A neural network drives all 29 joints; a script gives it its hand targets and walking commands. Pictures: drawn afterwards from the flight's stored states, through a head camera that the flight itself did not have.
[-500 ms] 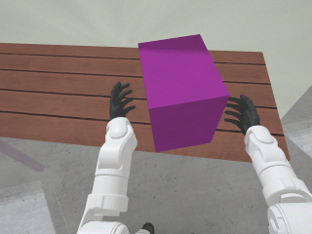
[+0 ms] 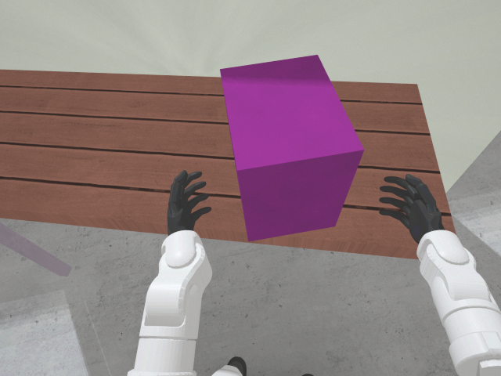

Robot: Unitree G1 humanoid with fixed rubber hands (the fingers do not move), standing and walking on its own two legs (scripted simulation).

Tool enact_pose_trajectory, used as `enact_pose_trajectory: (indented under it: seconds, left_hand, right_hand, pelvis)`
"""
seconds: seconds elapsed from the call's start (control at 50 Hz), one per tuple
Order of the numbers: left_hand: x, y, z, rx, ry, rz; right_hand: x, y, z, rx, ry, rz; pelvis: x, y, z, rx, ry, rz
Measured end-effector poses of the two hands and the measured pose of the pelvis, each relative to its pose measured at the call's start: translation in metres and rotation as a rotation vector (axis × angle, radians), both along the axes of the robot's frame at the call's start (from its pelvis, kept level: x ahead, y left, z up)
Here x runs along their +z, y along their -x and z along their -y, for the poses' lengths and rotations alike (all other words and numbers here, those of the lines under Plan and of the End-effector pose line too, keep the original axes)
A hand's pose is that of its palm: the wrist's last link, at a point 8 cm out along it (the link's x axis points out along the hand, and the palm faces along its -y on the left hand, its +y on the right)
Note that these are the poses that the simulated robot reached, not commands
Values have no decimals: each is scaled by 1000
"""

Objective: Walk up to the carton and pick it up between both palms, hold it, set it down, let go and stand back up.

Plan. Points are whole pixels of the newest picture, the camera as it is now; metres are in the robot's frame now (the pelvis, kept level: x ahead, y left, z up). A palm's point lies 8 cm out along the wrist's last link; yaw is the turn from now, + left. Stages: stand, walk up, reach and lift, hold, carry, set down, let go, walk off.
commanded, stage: set down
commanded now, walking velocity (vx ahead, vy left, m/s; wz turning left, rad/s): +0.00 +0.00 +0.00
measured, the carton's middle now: (281, 152) +0.51 +0.08 +0.01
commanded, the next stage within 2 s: none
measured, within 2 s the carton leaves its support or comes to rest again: neither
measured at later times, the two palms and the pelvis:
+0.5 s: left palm (180, 264) +0.25 +0.18 +0.06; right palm (461, 297) +0.29 -0.21 +0.01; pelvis -0.01 +0.01 +0.00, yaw +2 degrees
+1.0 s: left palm (193, 285) +0.23 +0.16 +0.03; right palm (475, 340) +0.25 -0.23 -0.03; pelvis +0.01 +0.00 +0.00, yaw +2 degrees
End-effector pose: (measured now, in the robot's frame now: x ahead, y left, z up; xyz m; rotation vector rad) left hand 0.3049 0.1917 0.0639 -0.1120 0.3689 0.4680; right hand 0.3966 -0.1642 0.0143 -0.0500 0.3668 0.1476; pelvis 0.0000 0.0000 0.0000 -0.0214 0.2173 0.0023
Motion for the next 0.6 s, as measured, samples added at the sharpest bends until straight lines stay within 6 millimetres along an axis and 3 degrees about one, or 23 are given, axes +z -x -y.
enact_pose_trajectory:
  seconds: [0.12, 0.26, 0.38, 0.6]
  left_hand:
    - [-1, 26, 0, -6, -5, 16]
    - [4, 40, 6, -14, -3, 64]
    - [7, 43, 11, -18, 6, 93]
    - [-15, 65, 13, -13, 15, 15]
  right_hand:
    - [-10, 41, 17, 0, 20, -9]
    - [-14, 78, 29, 28, 39, -24]
    - [-8, 93, 35, 52, 55, -26]
    - [-11, 116, 45, 55, 75, -43]
  pelvis:
    - [2, -1, -5, 8, -2, 39]
    - [1, 4, -8, 18, -11, 86]
    - [1, 6, -7, 22, -20, 116]
    - [0, 6, -6, 28, -30, 149]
